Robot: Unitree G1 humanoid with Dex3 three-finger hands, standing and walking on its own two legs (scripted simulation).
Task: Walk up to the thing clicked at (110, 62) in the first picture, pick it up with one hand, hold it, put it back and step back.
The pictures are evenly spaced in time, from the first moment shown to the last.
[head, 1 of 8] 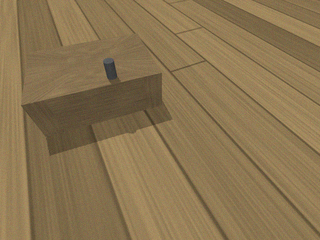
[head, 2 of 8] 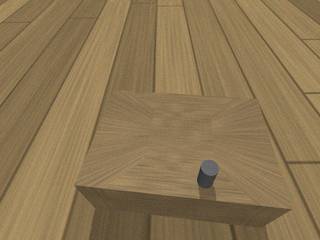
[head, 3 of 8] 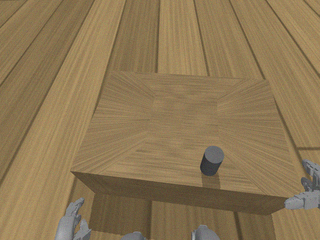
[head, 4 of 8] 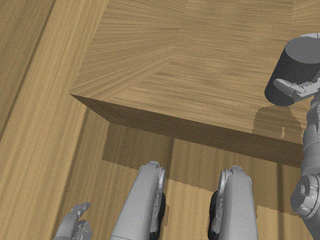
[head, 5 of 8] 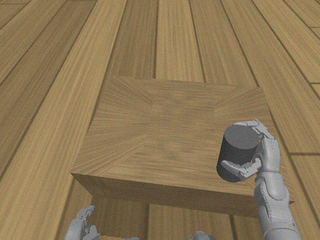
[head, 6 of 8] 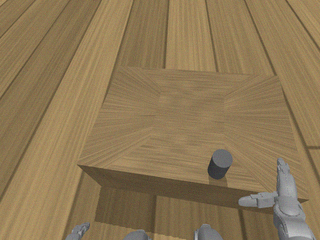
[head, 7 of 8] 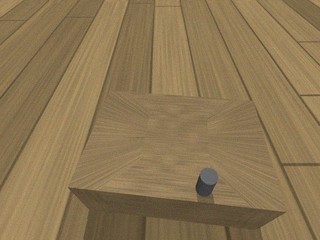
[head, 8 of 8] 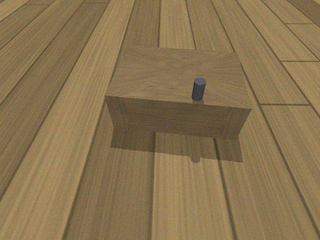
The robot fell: no
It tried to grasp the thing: yes
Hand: right
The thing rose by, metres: 0.35
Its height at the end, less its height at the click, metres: +0.00
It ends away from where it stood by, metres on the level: 0.03
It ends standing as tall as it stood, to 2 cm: yes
